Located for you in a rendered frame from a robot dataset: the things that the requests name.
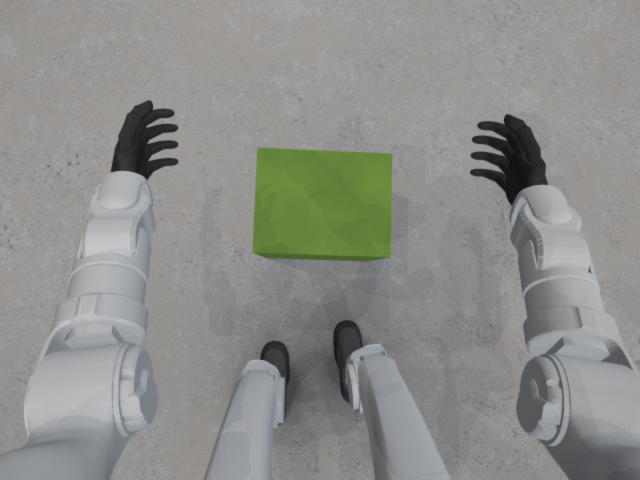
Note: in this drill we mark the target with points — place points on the robot right upper arm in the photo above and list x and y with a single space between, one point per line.
586 413

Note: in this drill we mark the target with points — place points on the left robot forearm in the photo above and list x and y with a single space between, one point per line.
105 300

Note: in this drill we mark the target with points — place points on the right robot forearm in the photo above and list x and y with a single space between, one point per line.
565 313

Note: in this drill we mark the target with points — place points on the robot right hand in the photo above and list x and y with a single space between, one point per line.
522 164

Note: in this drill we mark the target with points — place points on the robot left hand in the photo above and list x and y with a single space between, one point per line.
132 151

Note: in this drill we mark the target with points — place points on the left robot thigh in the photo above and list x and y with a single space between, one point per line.
243 448

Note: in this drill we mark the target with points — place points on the carton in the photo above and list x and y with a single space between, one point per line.
322 205

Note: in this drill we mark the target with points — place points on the robot right foot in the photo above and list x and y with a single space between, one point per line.
347 338

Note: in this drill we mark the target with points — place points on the robot left upper arm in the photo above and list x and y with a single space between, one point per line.
83 406

